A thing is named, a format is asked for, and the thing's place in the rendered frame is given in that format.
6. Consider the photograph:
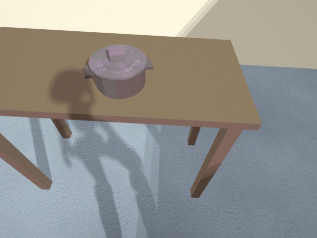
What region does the knob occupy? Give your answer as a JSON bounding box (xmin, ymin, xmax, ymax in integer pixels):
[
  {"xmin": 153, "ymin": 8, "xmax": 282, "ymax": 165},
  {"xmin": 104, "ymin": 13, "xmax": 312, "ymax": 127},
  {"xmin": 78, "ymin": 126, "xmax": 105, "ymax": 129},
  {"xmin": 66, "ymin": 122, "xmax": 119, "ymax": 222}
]
[{"xmin": 108, "ymin": 46, "xmax": 126, "ymax": 62}]

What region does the table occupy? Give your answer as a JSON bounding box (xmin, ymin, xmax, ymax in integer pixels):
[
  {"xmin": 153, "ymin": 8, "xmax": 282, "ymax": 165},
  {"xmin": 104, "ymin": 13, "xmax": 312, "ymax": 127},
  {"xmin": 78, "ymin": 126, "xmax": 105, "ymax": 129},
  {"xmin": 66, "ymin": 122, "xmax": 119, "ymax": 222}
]
[{"xmin": 0, "ymin": 27, "xmax": 262, "ymax": 198}]

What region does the pot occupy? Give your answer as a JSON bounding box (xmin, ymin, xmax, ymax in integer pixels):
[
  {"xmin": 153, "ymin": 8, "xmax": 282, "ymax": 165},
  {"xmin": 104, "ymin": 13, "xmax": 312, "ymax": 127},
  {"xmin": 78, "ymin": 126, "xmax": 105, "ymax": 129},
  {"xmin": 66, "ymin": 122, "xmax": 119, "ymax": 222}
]
[{"xmin": 84, "ymin": 58, "xmax": 154, "ymax": 99}]

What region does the lid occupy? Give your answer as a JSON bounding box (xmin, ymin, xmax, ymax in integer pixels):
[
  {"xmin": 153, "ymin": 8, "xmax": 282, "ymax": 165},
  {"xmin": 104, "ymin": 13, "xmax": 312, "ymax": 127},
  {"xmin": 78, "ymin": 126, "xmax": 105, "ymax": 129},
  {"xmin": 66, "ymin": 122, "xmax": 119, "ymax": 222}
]
[{"xmin": 88, "ymin": 45, "xmax": 147, "ymax": 80}]

